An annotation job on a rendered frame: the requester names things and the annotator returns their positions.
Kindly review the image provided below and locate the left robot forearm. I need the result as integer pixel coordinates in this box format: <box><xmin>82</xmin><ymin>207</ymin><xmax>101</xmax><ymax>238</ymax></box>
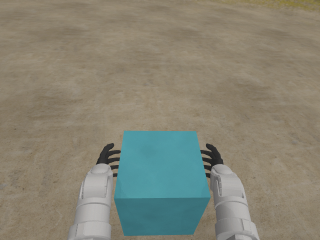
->
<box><xmin>67</xmin><ymin>163</ymin><xmax>113</xmax><ymax>240</ymax></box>

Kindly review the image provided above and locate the right robot forearm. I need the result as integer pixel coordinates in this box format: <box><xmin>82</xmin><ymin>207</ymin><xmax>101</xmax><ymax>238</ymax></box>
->
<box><xmin>210</xmin><ymin>164</ymin><xmax>260</xmax><ymax>240</ymax></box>

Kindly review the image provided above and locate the carton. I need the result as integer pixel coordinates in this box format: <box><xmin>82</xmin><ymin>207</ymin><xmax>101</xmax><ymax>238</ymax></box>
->
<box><xmin>114</xmin><ymin>130</ymin><xmax>211</xmax><ymax>236</ymax></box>

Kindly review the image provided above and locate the right robot hand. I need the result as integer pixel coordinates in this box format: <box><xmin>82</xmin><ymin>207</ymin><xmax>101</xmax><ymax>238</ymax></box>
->
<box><xmin>200</xmin><ymin>143</ymin><xmax>224</xmax><ymax>178</ymax></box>

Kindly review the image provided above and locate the left robot hand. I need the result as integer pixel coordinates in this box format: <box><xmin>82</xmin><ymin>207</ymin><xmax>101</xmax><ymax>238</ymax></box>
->
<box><xmin>96</xmin><ymin>143</ymin><xmax>121</xmax><ymax>177</ymax></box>

